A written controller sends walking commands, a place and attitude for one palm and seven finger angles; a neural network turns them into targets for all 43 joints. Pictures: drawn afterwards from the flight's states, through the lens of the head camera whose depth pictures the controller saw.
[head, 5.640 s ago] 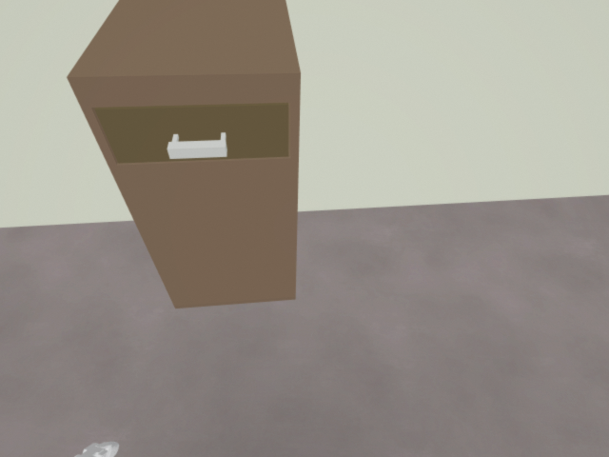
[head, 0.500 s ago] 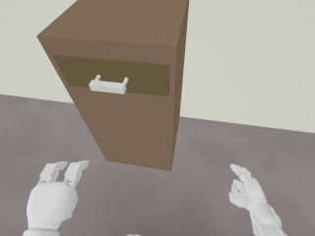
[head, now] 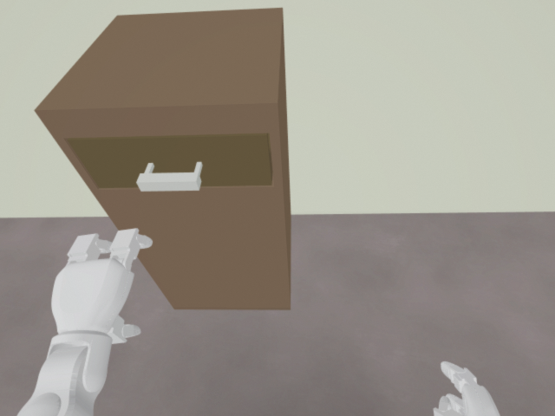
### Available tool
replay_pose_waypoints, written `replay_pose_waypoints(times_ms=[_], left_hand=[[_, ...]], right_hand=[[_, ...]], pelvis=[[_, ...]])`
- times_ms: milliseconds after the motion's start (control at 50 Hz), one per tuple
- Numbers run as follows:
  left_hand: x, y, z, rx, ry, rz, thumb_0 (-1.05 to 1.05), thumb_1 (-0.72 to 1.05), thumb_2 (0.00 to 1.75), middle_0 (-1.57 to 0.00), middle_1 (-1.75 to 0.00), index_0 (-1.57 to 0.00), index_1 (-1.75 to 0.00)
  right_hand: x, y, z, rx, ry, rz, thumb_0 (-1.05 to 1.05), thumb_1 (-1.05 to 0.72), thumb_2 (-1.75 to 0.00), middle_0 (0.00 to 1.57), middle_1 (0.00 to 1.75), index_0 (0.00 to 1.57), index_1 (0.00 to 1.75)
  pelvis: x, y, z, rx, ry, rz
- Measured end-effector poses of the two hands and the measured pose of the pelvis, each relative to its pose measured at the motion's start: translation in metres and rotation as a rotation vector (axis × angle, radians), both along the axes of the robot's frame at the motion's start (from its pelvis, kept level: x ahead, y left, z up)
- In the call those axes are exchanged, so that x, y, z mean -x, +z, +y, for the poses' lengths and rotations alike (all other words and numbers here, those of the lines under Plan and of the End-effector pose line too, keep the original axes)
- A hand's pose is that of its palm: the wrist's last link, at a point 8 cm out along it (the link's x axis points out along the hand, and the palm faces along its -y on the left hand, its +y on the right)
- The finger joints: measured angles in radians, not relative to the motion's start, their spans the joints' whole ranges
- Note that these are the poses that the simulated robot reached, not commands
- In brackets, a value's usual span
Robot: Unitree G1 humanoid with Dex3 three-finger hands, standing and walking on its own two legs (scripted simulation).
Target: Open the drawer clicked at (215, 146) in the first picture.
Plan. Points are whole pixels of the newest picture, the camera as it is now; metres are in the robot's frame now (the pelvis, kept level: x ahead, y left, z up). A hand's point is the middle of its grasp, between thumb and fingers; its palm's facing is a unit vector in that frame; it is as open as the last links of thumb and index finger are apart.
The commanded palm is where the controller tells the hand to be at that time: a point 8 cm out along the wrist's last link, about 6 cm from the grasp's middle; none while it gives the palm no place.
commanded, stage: raise the hand with hooked fingers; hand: left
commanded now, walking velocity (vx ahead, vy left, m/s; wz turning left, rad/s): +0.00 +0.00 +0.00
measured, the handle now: (172, 174) +0.55 +0.28 +0.00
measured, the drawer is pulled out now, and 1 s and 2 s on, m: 0.00 0.00 0.00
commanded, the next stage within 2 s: move the hooked fingers above the handle in 0.80 s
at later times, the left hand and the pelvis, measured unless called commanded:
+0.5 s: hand (103, 233) +0.31 +0.27 +0.12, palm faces +0.06 -0.06 -1.00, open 13.8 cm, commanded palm +0.28 +0.26 +0.17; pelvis +0.00 +0.02 +0.02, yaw +1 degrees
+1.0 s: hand (124, 241) +0.31 +0.25 +0.10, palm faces +0.03 -0.06 -1.00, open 13.8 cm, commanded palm +0.30 +0.25 +0.16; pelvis +0.00 +0.00 +0.02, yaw +1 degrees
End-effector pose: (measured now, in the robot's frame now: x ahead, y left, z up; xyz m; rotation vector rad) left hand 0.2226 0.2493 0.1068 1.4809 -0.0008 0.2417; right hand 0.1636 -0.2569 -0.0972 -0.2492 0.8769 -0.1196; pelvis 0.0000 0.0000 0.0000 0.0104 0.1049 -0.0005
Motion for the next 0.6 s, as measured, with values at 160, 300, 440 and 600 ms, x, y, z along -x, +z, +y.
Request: replay_pose_waypoints(times_ms=[160,300,440,600], left_hand=[[-0.028,0.021,0.003,0.015,0.006,0.054,0.0,-0.37,0.36,-0.31,-1.12,-0.31,-1.11],[-0.043,0.045,0.012,-0.007,-0.016,0.064,0.0,-0.46,0.32,-0.31,-1.18,-0.32,-1.17],[-0.059,0.063,0.021,-0.022,-0.019,0.088,0.0,-0.49,0.31,-0.32,-1.19,-0.32,-1.19],[-0.066,0.057,0.014,0.005,-0.071,0.15,0.0,-0.49,0.3,-0.31,-1.2,-0.32,-1.19]], right_hand=[[-0.03,0.023,0.049,-0.084,0.049,-0.118,0.01,-0.9,-0.9,0.2,0.29,0.2,0.3],[-0.042,0.034,0.081,-0.123,0.119,-0.131,0.01,-0.9,-0.9,0.2,0.3,0.21,0.3],[-0.035,0.027,0.082,-0.115,0.137,-0.067,0.01,-0.9,-0.9,0.2,0.3,0.21,0.3],[-0.017,0.018,0.057,-0.092,0.09,0.008,0.01,-0.9,-0.9,0.2,0.3,0.21,0.3]], pelvis=[[0.003,0.009,0.013,0.0,-0.005,-0.058],[0.002,0.016,0.017,0.006,0.004,-0.091],[0.0,0.02,0.018,0.011,0.017,-0.095],[-0.005,0.022,0.017,0.01,0.01,-0.076]])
